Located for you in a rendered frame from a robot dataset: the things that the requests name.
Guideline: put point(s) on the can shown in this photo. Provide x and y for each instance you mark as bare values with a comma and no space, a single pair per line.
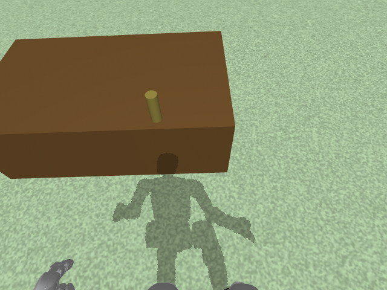
153,106

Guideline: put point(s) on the left robot hand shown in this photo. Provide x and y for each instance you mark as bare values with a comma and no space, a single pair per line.
50,280

